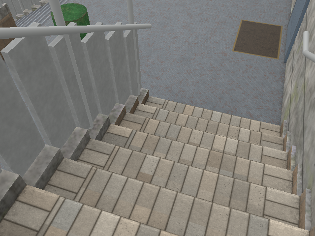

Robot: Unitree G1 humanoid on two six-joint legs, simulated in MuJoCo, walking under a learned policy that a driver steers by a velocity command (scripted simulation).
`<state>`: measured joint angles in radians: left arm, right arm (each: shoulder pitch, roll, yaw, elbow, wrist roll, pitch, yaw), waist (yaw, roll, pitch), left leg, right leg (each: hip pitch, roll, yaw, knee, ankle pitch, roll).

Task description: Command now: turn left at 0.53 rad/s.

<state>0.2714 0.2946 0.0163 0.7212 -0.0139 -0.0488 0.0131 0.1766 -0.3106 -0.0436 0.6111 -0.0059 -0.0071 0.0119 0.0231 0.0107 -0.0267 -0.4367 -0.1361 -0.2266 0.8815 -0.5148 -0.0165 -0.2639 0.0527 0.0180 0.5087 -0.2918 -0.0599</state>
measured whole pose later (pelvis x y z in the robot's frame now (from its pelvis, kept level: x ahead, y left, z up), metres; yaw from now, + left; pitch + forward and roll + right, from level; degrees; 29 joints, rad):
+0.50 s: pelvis -0.02 +0.00 +0.00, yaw +5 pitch +0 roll +0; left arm 0.23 0.23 -0.01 0.80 -0.01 0.02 0.00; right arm 0.15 -0.23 0.01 0.83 0.00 0.06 -0.03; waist 0.00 0.01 0.01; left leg -0.19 -0.06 -0.05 0.45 -0.25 0.03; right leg -0.21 0.02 -0.07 0.45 -0.24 -0.04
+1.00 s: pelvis +0.09 -0.04 -0.01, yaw +5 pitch +2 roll +1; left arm 0.25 0.28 0.03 0.74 0.02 -0.03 -0.02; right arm 0.21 -0.31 -0.06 0.77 -0.03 -0.01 0.00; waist -0.01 0.04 -0.01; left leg -0.53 -0.04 -0.07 1.11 -0.28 0.06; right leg -0.30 0.06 -0.01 0.65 -0.39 -0.08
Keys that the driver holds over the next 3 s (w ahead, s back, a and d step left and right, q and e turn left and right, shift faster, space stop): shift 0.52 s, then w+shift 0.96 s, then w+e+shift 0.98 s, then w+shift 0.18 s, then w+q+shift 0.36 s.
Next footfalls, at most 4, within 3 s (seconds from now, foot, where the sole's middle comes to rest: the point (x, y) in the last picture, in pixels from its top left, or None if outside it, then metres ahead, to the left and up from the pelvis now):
0.32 left None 0.00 0.10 -0.77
0.86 right None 0.11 -0.12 -0.77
1.44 left None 0.50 0.10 -0.94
1.80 right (173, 212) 0.76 -0.02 -1.11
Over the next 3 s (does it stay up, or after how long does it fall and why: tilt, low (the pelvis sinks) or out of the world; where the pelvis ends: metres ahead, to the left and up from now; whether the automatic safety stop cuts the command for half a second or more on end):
stays up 1.60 -0.33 -0.87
